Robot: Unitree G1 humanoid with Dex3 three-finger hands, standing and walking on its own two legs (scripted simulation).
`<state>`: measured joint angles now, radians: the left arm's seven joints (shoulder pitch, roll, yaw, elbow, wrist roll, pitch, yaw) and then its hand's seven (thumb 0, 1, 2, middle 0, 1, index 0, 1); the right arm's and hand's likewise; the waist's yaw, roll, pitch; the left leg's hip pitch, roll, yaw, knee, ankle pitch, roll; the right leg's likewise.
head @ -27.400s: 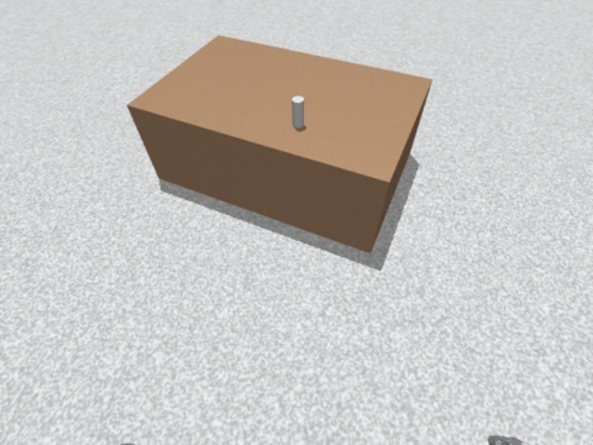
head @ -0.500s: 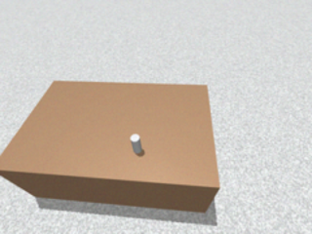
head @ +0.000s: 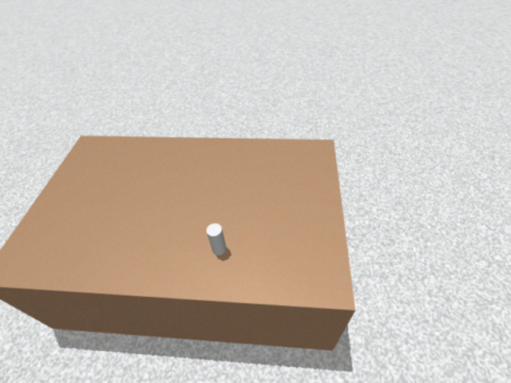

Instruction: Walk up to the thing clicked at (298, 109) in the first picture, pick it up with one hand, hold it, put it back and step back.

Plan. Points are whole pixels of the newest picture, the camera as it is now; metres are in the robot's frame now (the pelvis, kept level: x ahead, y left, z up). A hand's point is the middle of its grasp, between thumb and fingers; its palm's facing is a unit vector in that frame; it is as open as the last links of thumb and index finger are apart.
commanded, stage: stand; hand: left
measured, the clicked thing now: (216, 239) +0.53 +0.16 -0.31
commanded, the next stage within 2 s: step back in 0.76 s
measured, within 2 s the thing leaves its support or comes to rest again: neither
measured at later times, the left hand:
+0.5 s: hand out of the picture +0.07 +0.25 -0.15, palm faces -0.01 -0.94 -0.35, open 7.3 cm
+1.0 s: hand out of the picture +0.08 +0.29 -0.16, palm faces -0.03 -0.92 -0.40, open 7.3 cm
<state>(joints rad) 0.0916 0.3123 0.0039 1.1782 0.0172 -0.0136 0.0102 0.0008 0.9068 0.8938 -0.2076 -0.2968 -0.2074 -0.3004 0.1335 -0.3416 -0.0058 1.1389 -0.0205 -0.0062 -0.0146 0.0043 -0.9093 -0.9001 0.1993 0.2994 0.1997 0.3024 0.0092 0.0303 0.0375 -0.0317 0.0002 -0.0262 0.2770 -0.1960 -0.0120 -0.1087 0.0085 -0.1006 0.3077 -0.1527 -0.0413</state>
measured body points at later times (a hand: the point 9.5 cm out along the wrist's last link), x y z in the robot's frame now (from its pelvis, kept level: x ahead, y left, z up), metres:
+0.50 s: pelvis +0.00 +0.00 +0.00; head +0.00 -0.02 +0.45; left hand +0.07 +0.30 -0.13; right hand +0.06 -0.30 -0.14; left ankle -0.03 +0.13 -0.75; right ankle +0.01 -0.09 -0.75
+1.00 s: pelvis -0.04 +0.02 -0.01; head +0.02 +0.02 +0.43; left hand +0.08 +0.33 -0.13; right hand +0.04 -0.30 -0.14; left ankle -0.07 +0.16 -0.70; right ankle +0.01 -0.09 -0.75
